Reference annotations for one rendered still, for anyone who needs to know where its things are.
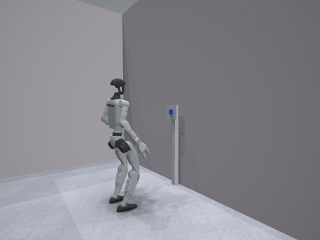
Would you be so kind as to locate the robot right upper arm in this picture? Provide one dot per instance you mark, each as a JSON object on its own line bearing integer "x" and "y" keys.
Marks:
{"x": 124, "y": 105}

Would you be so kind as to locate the panel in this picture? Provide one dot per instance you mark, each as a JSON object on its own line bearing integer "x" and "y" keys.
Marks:
{"x": 175, "y": 142}

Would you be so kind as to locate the right robot hand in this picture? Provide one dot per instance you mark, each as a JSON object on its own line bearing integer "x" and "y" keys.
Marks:
{"x": 141, "y": 148}

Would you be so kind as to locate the humanoid robot torso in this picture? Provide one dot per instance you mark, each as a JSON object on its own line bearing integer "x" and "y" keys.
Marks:
{"x": 114, "y": 121}

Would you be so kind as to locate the robot right forearm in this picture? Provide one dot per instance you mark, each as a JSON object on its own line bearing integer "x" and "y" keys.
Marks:
{"x": 128, "y": 130}

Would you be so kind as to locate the humanoid robot head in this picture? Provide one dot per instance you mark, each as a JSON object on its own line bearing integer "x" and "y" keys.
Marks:
{"x": 118, "y": 83}

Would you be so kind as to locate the robot left upper arm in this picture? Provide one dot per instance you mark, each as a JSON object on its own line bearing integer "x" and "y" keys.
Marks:
{"x": 104, "y": 116}

